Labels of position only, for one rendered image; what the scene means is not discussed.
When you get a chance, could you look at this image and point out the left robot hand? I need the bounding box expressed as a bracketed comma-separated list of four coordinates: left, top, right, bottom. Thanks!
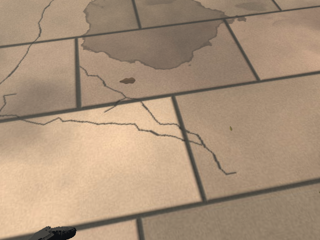
[28, 226, 77, 240]

